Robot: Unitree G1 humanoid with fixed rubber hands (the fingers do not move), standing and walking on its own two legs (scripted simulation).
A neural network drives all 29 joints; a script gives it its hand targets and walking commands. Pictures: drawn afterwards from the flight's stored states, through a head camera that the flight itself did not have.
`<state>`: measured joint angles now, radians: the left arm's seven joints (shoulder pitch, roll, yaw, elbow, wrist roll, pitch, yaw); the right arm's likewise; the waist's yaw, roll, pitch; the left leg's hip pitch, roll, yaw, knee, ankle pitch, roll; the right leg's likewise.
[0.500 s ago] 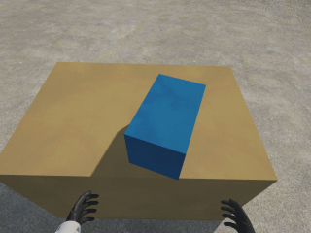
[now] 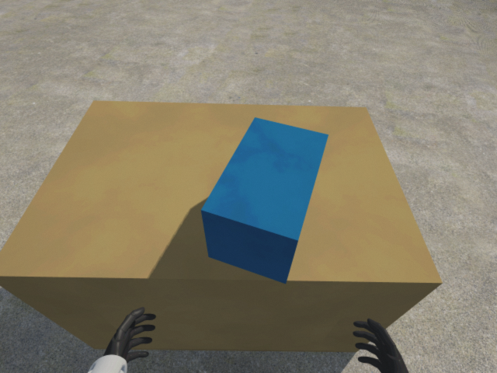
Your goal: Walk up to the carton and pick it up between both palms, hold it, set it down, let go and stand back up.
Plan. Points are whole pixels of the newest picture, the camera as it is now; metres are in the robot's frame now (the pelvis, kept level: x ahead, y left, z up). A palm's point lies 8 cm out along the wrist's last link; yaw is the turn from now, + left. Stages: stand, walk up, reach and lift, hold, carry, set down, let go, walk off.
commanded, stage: let go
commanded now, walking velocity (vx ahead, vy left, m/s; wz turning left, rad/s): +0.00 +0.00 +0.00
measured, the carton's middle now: (269, 195) +0.49 -0.02 -0.05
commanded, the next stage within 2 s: stand in 0.08 s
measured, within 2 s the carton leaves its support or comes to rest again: neither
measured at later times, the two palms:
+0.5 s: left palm out of the picture +0.03 +0.27 -0.11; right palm out of the picture +0.05 -0.24 -0.12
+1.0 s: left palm out of the picture -0.08 +0.26 -0.13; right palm out of the picture -0.03 -0.25 -0.14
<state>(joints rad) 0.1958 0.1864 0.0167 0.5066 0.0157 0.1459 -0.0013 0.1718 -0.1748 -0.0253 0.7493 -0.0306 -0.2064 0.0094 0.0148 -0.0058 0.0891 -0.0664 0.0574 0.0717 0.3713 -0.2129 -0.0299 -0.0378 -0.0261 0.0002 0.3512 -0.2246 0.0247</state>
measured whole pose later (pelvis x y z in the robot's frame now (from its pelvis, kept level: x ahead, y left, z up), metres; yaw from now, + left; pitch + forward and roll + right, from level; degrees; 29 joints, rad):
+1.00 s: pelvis -0.06 +0.01 -0.01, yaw +2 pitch -3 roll +0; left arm 0.49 0.25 -0.01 0.80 0.02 -0.01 0.01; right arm 0.39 -0.26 0.00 0.87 -0.02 0.00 0.01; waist 0.00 0.01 0.00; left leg -0.29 0.03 0.03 0.53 -0.22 0.00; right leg -0.25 -0.05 -0.02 0.53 -0.23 0.03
